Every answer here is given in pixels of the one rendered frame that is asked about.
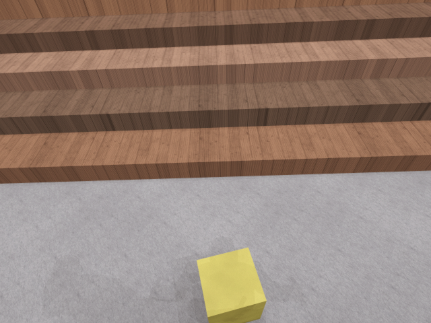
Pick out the carton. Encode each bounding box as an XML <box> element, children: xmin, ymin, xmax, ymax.
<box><xmin>197</xmin><ymin>248</ymin><xmax>267</xmax><ymax>323</ymax></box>

